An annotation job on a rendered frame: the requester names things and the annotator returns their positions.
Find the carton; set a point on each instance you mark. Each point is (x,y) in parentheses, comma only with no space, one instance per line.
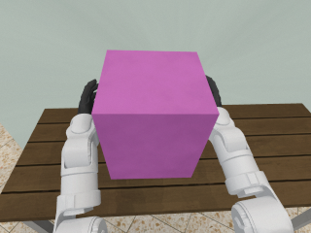
(153,112)

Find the robot right upper arm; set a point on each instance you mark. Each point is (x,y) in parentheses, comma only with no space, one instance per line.
(260,215)

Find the robot left hand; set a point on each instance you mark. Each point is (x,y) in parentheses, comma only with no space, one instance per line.
(87,98)

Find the robot left upper arm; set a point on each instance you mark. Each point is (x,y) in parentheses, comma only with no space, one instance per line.
(90,224)

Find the robot left forearm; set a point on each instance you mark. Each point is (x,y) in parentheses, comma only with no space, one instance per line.
(79,191)

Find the table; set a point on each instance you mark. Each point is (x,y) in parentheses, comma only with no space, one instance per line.
(278,135)

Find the robot right hand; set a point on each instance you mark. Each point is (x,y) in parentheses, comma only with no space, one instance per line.
(215,92)

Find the robot right forearm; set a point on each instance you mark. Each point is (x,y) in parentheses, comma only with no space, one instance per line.
(242,175)

